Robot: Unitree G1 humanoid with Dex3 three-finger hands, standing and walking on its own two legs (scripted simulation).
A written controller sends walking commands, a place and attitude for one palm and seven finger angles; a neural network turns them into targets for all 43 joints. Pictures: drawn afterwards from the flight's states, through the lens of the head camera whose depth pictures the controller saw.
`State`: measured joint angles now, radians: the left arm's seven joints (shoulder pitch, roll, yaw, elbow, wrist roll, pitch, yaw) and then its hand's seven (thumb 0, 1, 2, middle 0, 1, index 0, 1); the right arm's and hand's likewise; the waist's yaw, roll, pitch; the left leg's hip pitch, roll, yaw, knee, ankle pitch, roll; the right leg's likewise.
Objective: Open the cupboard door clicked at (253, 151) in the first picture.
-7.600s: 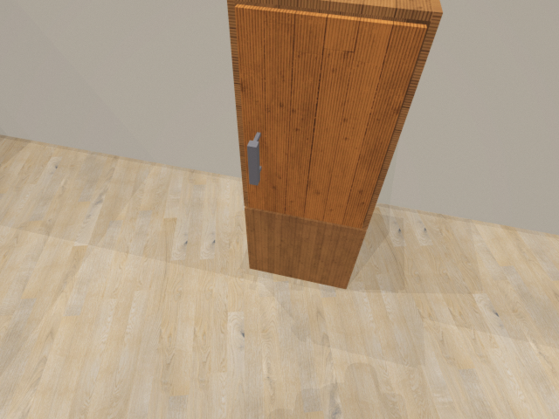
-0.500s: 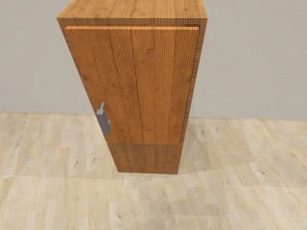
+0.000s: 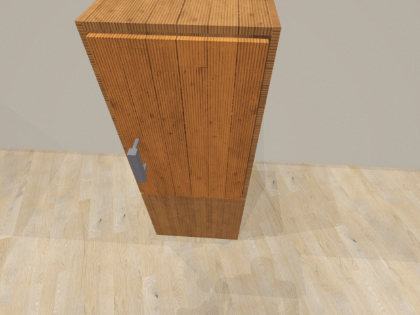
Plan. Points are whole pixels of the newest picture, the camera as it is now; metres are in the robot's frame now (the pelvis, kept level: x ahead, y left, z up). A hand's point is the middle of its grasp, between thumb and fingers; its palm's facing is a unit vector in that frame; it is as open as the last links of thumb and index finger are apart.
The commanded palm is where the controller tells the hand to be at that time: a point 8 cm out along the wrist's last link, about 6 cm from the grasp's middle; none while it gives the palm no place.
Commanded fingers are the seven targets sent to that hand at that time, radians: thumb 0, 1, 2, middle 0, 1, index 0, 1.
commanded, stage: look again from close up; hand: left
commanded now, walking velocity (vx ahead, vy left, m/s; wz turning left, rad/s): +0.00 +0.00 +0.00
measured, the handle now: (139, 160) +0.54 +0.25 -0.11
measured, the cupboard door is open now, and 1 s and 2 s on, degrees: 0 0 0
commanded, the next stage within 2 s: raise the hand with hooked fingers in 0.54 s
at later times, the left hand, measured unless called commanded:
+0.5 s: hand out of the picture +0.02 +0.19 -0.18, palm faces +0.03 -0.98 -0.20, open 7.4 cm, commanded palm none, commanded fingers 0.00 0.90 0.90 -0.20 -0.30 -0.20 -0.30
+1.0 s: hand (120, 293) +0.17 +0.18 -0.06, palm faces -0.05 -1.00 +0.00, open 8.3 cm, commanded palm +0.13 +0.26 -0.08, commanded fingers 0.00 0.46 0.71 -0.23 -0.58 -0.23 -0.58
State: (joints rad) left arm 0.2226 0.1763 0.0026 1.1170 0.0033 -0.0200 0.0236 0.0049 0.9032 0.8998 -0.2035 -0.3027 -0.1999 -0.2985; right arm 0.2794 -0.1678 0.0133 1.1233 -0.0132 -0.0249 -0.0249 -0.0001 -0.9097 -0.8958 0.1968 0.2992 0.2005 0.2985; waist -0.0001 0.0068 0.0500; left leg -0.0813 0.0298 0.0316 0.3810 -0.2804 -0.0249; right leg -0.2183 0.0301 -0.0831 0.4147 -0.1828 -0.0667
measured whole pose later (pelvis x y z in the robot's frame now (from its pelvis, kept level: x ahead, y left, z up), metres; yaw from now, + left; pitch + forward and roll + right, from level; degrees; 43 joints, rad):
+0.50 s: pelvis +0.00 +0.01 +0.00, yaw +0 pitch -1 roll +0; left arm 0.23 0.17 0.00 1.12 0.00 -0.02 0.03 0.01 0.91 0.90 -0.20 -0.30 -0.20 -0.30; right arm 0.29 -0.14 0.02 1.14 -0.01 -0.03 -0.03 0.00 -0.91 -0.90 0.20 0.30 0.20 0.30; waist 0.00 -0.01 0.05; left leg -0.08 0.02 0.04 0.38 -0.28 -0.01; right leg -0.22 0.02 -0.08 0.42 -0.19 -0.06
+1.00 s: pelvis -0.04 +0.02 -0.09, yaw +1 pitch +13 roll +2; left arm 0.33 0.16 0.12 0.25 -0.26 -0.65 -0.36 0.01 0.68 0.80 -0.22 -0.45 -0.21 -0.44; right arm 0.13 -0.30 -0.08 0.50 0.02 -0.29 0.02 0.01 -0.91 -0.90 0.20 0.30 0.20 0.30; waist 0.00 -0.06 -0.15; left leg -0.77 -0.01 0.06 1.12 -0.57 0.01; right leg -0.91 -0.04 -0.05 1.12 -0.43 -0.05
